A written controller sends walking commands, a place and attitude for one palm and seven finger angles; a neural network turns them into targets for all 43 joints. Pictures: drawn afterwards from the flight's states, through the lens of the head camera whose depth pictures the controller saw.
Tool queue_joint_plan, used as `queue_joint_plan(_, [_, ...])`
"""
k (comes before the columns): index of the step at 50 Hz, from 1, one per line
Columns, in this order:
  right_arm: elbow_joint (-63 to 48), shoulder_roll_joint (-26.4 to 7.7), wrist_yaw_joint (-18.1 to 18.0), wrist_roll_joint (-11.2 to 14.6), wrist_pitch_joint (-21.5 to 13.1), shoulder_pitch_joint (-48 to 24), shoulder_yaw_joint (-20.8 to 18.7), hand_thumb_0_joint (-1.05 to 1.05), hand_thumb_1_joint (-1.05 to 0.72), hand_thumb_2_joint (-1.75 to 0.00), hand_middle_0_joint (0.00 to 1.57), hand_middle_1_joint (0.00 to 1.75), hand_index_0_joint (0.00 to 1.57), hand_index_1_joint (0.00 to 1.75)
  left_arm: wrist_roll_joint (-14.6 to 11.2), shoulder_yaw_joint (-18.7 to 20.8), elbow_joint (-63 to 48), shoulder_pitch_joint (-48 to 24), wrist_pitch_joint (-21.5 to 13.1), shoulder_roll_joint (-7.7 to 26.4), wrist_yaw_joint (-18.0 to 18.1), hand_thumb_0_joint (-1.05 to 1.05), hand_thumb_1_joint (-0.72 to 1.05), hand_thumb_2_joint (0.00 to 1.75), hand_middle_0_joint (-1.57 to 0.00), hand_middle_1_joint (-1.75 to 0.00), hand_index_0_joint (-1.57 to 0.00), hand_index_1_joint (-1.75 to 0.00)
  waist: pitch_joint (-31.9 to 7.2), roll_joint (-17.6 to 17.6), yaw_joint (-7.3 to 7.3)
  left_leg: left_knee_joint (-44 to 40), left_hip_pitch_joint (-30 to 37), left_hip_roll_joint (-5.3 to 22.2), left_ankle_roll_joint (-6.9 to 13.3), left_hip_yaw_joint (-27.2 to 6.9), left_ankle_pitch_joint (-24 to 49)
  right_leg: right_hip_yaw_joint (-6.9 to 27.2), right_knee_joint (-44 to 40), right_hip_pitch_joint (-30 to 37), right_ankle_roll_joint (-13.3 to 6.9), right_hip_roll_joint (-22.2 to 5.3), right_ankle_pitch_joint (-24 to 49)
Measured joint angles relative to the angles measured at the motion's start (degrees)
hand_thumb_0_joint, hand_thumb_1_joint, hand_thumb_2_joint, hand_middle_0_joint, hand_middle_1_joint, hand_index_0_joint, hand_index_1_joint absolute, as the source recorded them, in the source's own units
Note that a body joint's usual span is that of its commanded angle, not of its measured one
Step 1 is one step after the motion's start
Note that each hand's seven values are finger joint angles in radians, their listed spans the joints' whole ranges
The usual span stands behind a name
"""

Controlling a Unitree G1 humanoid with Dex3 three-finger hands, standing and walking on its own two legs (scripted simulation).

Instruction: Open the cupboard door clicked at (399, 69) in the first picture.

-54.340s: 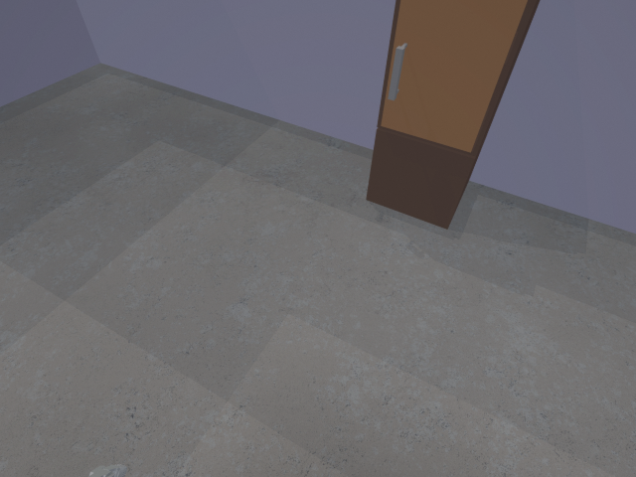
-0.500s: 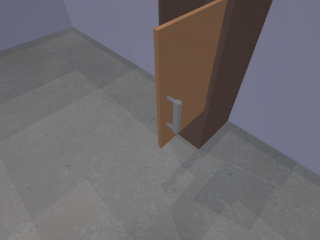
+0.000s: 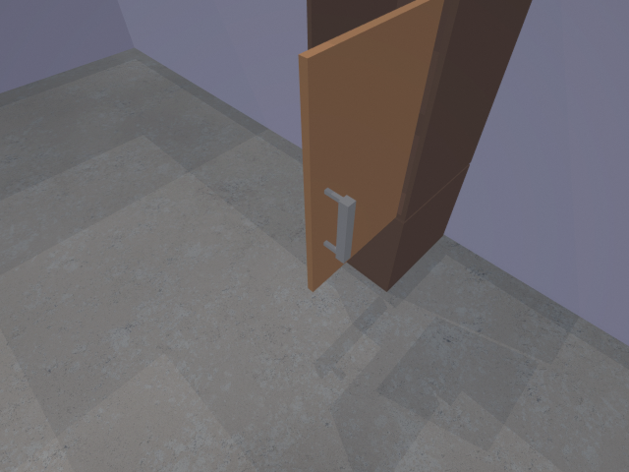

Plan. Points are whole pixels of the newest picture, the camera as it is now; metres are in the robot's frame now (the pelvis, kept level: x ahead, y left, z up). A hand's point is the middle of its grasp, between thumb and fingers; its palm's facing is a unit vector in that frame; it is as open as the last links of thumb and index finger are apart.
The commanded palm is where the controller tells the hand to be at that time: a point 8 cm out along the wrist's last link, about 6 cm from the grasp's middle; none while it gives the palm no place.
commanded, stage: look to check the result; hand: left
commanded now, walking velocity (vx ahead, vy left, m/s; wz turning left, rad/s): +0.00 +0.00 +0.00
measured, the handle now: (336, 226) +0.60 -0.01 -0.11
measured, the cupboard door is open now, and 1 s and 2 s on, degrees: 91 91 91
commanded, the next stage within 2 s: stand and wait in 0.38 s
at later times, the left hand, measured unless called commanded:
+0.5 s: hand out of the picture +0.00 +0.15 -0.17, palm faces +0.04 -0.98 -0.18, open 7.4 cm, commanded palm none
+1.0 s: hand out of the picture +0.01 +0.14 -0.17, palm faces +0.04 -0.98 -0.19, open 7.4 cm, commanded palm none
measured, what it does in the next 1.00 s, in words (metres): stands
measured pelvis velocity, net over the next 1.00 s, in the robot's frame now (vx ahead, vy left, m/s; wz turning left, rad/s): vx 0.03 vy -0.02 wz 0.00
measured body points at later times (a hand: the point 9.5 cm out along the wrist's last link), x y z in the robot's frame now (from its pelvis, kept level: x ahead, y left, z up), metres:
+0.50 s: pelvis +0.01 -0.01 +0.00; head +0.03 -0.02 +0.45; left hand +0.00 +0.20 -0.16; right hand +0.00 -0.22 -0.17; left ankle +0.02 +0.10 -0.74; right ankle -0.02 -0.09 -0.74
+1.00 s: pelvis +0.03 -0.02 +0.00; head +0.05 -0.04 +0.45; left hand +0.01 +0.19 -0.16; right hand +0.02 -0.23 -0.17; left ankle +0.02 +0.10 -0.74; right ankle -0.02 -0.09 -0.74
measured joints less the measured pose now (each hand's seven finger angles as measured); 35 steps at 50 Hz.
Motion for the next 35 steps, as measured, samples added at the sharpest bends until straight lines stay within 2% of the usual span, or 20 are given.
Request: queue_joint_plan(35, [0.3,-0.8,-0.1,0.1,-0.1,-1.8,0.2,0.00,-0.91,-0.90,0.20,0.30,0.19,0.30,-0.1,-0.2,-0.7,-1.3,-0.5,0.6,0.1,0.01,0.90,0.90,-0.20,-0.29,-0.20,-0.30,0.0,-0.1,-0.04,-0.7,1.6,0.8,-1.4,-0.7,-1.1,-0.6,-1.7,2.2,-1.0,1.0,-1.0])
